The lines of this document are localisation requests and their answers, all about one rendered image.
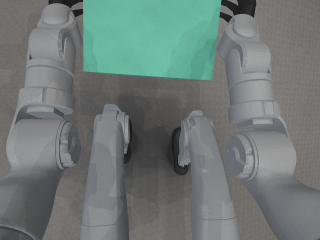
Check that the robot right forearm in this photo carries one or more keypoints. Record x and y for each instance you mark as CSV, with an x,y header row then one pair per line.
x,y
249,77

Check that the robot left thigh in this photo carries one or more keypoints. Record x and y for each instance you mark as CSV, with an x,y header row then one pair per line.
x,y
105,211

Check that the robot left foot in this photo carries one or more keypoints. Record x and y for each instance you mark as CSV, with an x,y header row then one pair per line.
x,y
127,156

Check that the left robot upper arm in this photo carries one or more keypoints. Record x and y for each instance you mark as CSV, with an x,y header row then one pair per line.
x,y
39,151

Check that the right robot upper arm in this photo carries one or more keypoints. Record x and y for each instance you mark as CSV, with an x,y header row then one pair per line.
x,y
264,161

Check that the carton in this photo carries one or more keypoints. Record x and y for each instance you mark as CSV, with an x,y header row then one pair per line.
x,y
167,39

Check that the robot left forearm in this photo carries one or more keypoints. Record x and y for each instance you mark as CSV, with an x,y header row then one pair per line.
x,y
50,67

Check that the left robot hand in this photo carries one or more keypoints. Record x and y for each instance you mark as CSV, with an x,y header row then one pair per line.
x,y
68,3

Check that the right robot hand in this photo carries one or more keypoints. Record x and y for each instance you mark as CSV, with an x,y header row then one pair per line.
x,y
244,7

